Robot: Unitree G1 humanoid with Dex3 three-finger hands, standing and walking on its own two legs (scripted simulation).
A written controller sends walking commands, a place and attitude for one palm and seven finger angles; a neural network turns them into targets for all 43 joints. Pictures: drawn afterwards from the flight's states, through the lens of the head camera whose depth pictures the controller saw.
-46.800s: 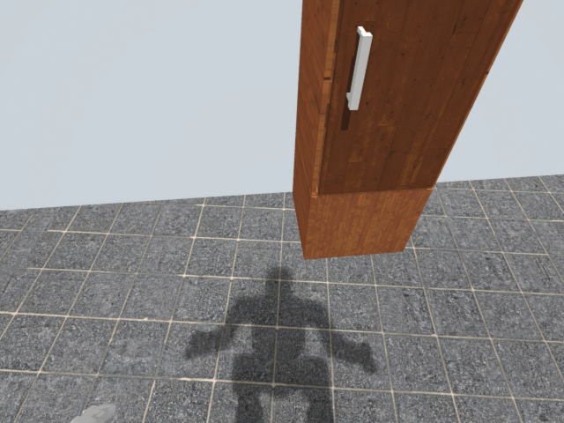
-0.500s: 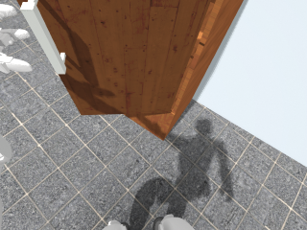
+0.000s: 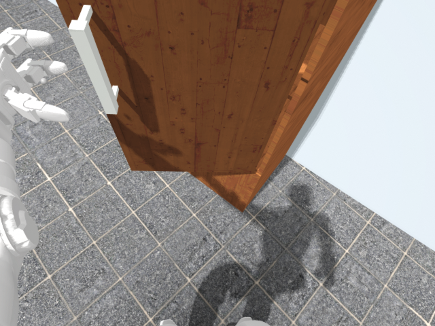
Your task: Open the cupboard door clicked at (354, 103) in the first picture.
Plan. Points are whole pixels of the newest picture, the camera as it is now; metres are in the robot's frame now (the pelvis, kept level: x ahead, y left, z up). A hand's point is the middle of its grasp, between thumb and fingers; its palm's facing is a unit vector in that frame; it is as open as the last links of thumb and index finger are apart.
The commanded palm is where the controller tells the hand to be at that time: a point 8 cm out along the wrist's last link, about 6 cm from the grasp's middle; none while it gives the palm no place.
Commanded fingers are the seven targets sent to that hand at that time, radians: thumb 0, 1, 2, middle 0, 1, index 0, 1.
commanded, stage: move the hooked fingers beside the handle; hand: left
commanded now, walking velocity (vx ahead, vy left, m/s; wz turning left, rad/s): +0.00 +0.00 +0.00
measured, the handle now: (100, 66) +0.54 +0.17 +0.13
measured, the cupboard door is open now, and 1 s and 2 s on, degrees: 39 39 39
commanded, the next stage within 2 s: slide the fingers in behind the handle in 1.06 s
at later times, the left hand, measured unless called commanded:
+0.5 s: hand (49, 81) +0.50 +0.25 +0.13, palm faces -0.01 -1.00 -0.03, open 14.0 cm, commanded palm +0.49 +0.29 +0.12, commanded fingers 0.00 -0.50 0.30 -0.30 -1.20 -0.30 -1.20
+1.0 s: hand (44, 81) +0.49 +0.25 +0.14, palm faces -0.04 -1.00 -0.01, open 14.0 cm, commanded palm +0.48 +0.28 +0.12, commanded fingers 0.00 -0.50 0.30 -0.30 -1.20 -0.30 -1.20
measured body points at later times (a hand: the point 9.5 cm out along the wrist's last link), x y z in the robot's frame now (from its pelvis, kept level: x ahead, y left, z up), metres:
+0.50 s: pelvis -0.03 +0.00 -0.01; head +0.10 +0.01 +0.42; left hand +0.50 +0.30 +0.13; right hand -0.07 -0.28 -0.11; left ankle -0.03 +0.08 -0.71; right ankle -0.04 -0.11 -0.71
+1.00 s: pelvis -0.01 +0.00 -0.01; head +0.10 +0.03 +0.43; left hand +0.49 +0.30 +0.14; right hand -0.04 -0.27 -0.11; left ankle -0.03 +0.08 -0.71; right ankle -0.04 -0.11 -0.71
